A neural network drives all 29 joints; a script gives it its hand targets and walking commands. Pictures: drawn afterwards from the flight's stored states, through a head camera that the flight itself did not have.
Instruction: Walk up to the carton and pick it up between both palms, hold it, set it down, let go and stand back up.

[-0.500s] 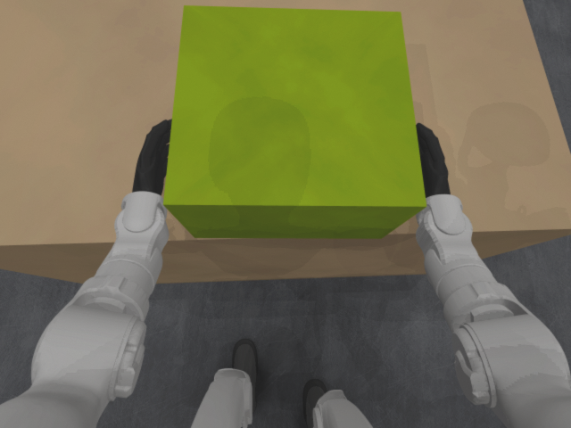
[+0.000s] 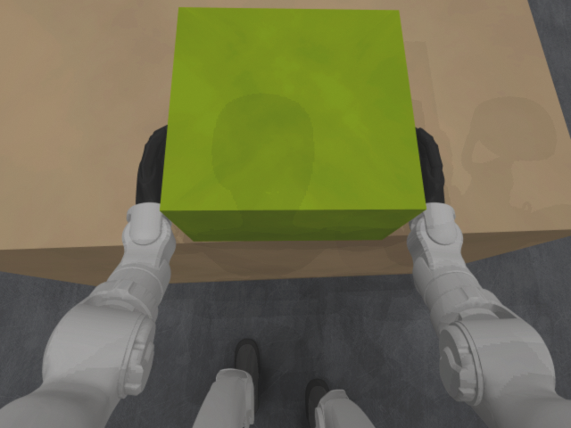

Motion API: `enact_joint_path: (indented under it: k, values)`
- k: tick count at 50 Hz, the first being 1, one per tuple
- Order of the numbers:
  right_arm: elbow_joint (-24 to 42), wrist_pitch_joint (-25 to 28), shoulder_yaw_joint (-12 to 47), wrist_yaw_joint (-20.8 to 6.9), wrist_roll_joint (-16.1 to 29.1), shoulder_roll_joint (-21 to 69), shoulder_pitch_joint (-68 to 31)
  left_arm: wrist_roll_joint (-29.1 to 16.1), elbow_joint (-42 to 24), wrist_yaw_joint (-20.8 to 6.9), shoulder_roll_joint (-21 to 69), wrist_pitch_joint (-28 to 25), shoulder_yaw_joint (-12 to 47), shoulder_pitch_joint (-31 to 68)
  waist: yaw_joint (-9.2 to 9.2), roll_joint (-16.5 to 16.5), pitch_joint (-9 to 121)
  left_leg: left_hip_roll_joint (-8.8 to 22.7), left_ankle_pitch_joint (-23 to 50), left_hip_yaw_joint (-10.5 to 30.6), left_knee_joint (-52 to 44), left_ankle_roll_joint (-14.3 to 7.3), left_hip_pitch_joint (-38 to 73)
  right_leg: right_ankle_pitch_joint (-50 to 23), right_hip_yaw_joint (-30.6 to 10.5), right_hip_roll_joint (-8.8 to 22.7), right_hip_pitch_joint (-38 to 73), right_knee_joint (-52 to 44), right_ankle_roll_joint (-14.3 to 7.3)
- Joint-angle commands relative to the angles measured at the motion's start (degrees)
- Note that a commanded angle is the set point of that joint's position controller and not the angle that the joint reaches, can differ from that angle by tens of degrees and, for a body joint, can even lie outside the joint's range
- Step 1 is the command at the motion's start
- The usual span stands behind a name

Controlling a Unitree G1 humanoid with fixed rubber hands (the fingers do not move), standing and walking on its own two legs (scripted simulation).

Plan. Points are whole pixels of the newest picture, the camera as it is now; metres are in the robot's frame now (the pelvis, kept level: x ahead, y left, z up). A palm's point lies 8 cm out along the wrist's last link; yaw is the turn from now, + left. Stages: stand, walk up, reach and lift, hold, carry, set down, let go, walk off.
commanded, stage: reach and lift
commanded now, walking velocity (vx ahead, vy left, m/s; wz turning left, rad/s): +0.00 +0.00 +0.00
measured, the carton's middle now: (289, 133) +0.51 +0.01 -0.03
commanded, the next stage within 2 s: none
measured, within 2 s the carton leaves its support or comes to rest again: leaves its support in 1.88 s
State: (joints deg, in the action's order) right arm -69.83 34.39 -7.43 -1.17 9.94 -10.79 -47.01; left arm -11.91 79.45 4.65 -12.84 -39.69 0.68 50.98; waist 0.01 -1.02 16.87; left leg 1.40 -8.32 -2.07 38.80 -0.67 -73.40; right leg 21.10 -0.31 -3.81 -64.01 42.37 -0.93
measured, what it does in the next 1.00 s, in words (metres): stands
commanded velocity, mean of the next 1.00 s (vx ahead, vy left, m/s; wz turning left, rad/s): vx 0.00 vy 0.00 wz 0.00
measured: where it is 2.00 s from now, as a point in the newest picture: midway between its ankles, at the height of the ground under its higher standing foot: (283, 411)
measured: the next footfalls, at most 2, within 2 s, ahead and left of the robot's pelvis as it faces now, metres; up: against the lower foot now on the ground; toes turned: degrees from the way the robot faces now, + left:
none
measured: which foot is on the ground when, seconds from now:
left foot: down 0.00-1.00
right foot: down 0.00-1.00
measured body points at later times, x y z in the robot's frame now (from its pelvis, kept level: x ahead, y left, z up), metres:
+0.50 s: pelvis +0.00 +0.00 +0.00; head +0.22 +0.01 +0.39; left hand +0.45 +0.20 -0.06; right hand +0.45 -0.18 -0.05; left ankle +0.06 +0.10 -0.68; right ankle -0.05 -0.11 -0.68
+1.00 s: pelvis +0.00 +0.00 +0.00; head +0.22 +0.01 +0.39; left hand +0.44 +0.19 -0.06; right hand +0.45 -0.18 -0.05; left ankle +0.06 +0.10 -0.68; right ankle -0.05 -0.11 -0.68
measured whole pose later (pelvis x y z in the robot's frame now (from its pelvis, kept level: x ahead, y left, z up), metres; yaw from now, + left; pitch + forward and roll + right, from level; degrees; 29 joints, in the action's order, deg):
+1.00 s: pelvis +0.00 +0.00 +0.00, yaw +0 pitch +43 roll -2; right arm -74.1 41.6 -7.4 0.2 9.4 -9.9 -47.0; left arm -11.9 81.1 5.7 -12.2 -44.0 0.7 50.2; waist 0.0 -1.1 16.9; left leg 1.6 -8.5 -1.8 38.9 -0.9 -73.4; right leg 21.1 0.5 -3.8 -64.0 42.4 -0.9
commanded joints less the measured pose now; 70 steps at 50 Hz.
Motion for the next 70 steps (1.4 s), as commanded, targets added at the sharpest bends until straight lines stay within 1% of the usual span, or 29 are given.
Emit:
enact_joint_path:
  k: [1,4,5,8,13,17,18,20,23,26,29,31,33,34,35,38,39,44,45,46,49,52,56,58,61,63,64,66,70]
  values:
    - [3.18,3.07,11.35,-6.64,-18.81,32.8,-27.5,10.24,-1.9,-11.1,38.69,-1.46,8.26,24.17,-1.15,-0.57,51.42,-0.78,25.64,-0.49,10.98,3.6,46.25,-46.78,5.7,1.79,22.56,2.76,5.35]
    - [2.61,2.63,12.53,-6.6,-18.39,32.32,-28.18,12.52,-0.24,-11.06,35.79,-1.07,5.47,23.21,3.18,-1.08,48.67,-1.12,23.05,-1.53,10.52,3.0,43.56,-43.32,4.68,2.09,22.75,2.09,5.12]
    - [4.19,2.75,14.07,-6.49,-18.67,34.13,-25.97,11.52,-1.21,-11.06,37.41,-1.54,7.42,22.63,1.3,-0.74,48.09,-1.09,22.76,-1.11,9.8,3.09,45.2,-45.29,4.29,2.44,23.07,1.81,5.6]
    - [2.49,4.28,12.88,-6.37,-19.72,32.92,-26.67,11.16,-0.63,-10.87,39.2,-2.11,8.67,19.57,0.67,-1.32,50.21,-0.81,25.49,-0.92,10.03,3.42,47.11,-43.96,5.8,1.58,21.13,1.27,4.88]
    - [4.72,6.47,14.8,-6.71,-19.38,34.09,-26.57,11.15,-3.58,-10.46,40.38,-4.08,10.06,20.73,3.0,-1.46,55.17,-0.5,29.45,-0.87,12.09,3.95,48.71,-43.79,5.64,0.86,19.74,2.08,4.63]
    - [1.48,7.22,13.86,-6.61,-20.93,34.19,-24.4,12.36,-3.03,-10.32,38.58,-5.08,7.98,20.97,2.79,-1.71,52.85,-0.32,29.39,-0.96,11.29,3.72,49.82,-43.25,5.86,0.99,18.74,0.96,4.66]
    - [2.99,7.78,13.47,-6.76,-21.17,33.13,-26.55,11.65,-2.54,-10.12,38.97,-5.25,9.24,20.59,1.3,-1.47,53.17,-0.45,30.47,-0.67,11.68,4.12,49.9,-43.12,6.64,0.49,18.07,0.96,4.3]
    - [2.0,8.77,13.28,-6.39,-21.44,32.81,-25.77,12.25,-2.62,-10.59,38.39,-5.35,7.89,18.89,2.17,-0.12,52.89,-0.07,31.31,-0.56,11.31,3.83,50.39,-43.06,6.52,0.23,18.09,0.12,4.26]
    - [-0.08,10.02,13.36,-7.12,-21.81,32.22,-25.99,12.37,-4.63,-9.74,40.94,-5.99,10.19,18.14,0.98,-3.52,53.73,0.42,36.69,0.2,12.08,5.35,52.81,-43.59,7.71,-0.42,14.93,0.04,4.19]
    - [1.07,10.3,13.11,-7.56,-21.25,32.08,-28.73,13.01,-2.76,-9.55,40.02,-5.63,8.72,16.17,2.64,-3.21,52.47,0.87,34.55,-0.29,11.23,4.79,52.53,-40.08,8.01,-0.93,14.91,-0.07,4.26]
    - [0.95,10.4,17.17,-7.17,-21.53,34.67,-23.95,11.95,-3.53,-10.0,39.5,-5.93,10.24,14.67,2.67,-0.65,55.05,0.15,35.31,-0.27,11.65,3.79,51.6,-45.64,6.16,-0.2,17.87,0.64,4.26]
    - [-0.2,11.2,14.61,-7.26,-21.49,31.84,-25.52,11.52,-3.05,-9.63,40.15,-6.18,10.73,15.49,0.81,-2.61,53.47,0.81,34.61,0.32,11.59,4.67,52.51,-42.96,7.44,-1.31,14.5,0.81,4.23]
    - [-1.15,11.32,14.13,-7.73,-21.23,32.05,-26.6,12.34,-3.2,-9.02,41.55,-5.32,10.23,12.19,2.2,-4.61,52.49,2.26,40.05,1.07,11.93,5.25,57.3,-38.87,9.0,-1.92,9.27,-0.23,4.18]
    - [-1.75,11.05,14.66,-7.87,-21.0,31.96,-23.48,10.74,-5.24,-8.75,41.85,-5.36,11.55,9.29,1.32,-4.09,54.94,1.75,41.57,1.49,12.27,5.51,57.68,-42.36,8.59,-2.01,10.68,-0.37,3.93]
    - [-1.81,10.59,16.19,-7.58,-20.03,32.59,-23.02,10.94,-4.03,-9.06,40.71,-4.87,12.11,9.0,2.9,-3.44,53.51,1.65,39.42,0.61,11.94,5.09,54.8,-43.78,7.54,-1.62,12.4,0.03,4.37]
    - [0.74,10.89,15.07,-7.76,-21.13,31.91,-25.76,10.95,-5.54,-9.23,39.72,-5.31,11.38,12.88,1.5,-2.31,53.46,1.37,36.2,0.45,10.92,4.67,54.01,-42.52,7.7,-1.67,14.34,0.36,4.89]
    - [-0.69,10.77,16.35,-7.89,-21.03,33.03,-24.09,9.54,-6.46,-9.25,42.27,-5.08,12.88,12.07,1.24,-4.77,56.09,1.56,39.47,1.1,11.44,4.83,57.13,-41.17,8.06,-1.42,9.78,0.06,4.79]
    - [2.14,11.03,18.77,-7.67,-19.81,32.51,-22.21,10.28,-6.8,-9.02,40.73,-4.43,12.94,7.64,2.06,-3.33,54.86,1.35,38.57,0.91,11.4,4.8,54.62,-45.12,7.29,-2.34,13.62,0.89,4.46]
    - [2.46,10.78,16.78,-7.94,-19.35,31.15,-22.53,8.52,-7.77,-8.82,41.61,-4.16,13.92,7.2,0.45,-3.82,56.39,2.19,41.05,2.21,10.87,5.02,58.68,-41.77,7.98,-2.34,9.83,0.14,4.85]
    - [1.3,10.65,18.1,-7.7,-20.38,32.81,-22.63,9.78,-7.42,-8.78,40.82,-4.69,12.77,9.39,3.1,-4.39,55.1,2.0,39.93,1.53,11.42,4.63,58.12,-38.97,7.7,-1.74,8.27,-0.15,4.63]
    - [3.02,10.13,20.51,-7.52,-18.98,33.13,-19.07,9.11,-9.34,-8.85,41.77,-4.04,14.54,5.98,1.16,-2.15,57.43,1.83,41.29,2.0,11.07,4.59,57.5,-45.23,7.01,-2.67,12.97,-0.07,4.6]
    - [5.52,9.97,20.89,-7.58,-17.99,33.55,-21.06,9.59,-11.48,-8.7,41.8,-3.32,14.42,4.56,2.12,-3.88,59.46,1.96,40.41,2.27,11.62,4.4,57.19,-42.3,7.32,-3.09,11.59,0.68,4.55]
    - [5.6,9.33,22.41,-7.34,-17.51,34.03,-18.88,7.18,-13.19,-8.98,42.39,-2.21,16.79,5.25,0.57,-3.73,61.08,1.45,42.67,2.51,12.31,4.17,57.44,-48.62,6.43,-2.65,12.01,1.83,5.15]
    - [4.68,9.32,22.12,-7.26,-18.65,32.82,-18.51,9.01,-13.07,-8.55,40.79,-2.31,14.47,3.49,0.79,-1.49,59.2,1.11,40.55,2.11,11.6,4.09,56.13,-47.28,7.13,-2.86,13.23,1.46,5.12]
    - [8.48,8.98,23.62,-7.31,-16.25,33.03,-16.06,7.79,-17.2,-8.27,42.8,-1.64,17.34,0.55,1.29,-4.61,59.97,1.82,43.2,3.86,11.26,4.36,60.94,-44.43,6.57,-2.63,10.03,0.79,4.76]
    - [8.84,8.8,25.06,-6.98,-16.8,34.41,-17.64,7.85,-14.34,-8.78,42.14,-1.57,15.62,3.45,2.31,-0.93,59.55,0.92,39.23,1.9,12.08,3.56,55.69,-47.87,5.67,-2.36,13.51,2.4,5.29]
    - [12.98,8.63,24.99,-6.99,-16.59,34.03,-17.0,7.61,-17.46,-8.61,41.25,-1.41,16.91,2.75,0.99,0.84,61.87,0.15,38.19,2.42,11.78,3.4,53.95,-51.46,4.85,-2.75,19.2,3.13,5.52]
    - [10.25,8.16,28.62,-6.74,-15.28,35.77,-12.19,7.86,-20.01,-8.62,40.77,-1.79,16.55,0.66,0.75,-0.46,62.88,-0.47,39.1,2.03,11.96,3.18,51.75,-58.95,4.26,-1.85,22.99,4.36,6.19]
    - [15.1,8.42,29.14,-5.99,-14.76,36.18,-12.5,7.17,-23.14,-8.66,41.61,-0.94,18.39,-0.78,0.35,-1.31,60.94,-0.22,39.51,2.96,11.29,3.2,53.59,-56.67,4.84,-2.02,19.38,3.9,6.85]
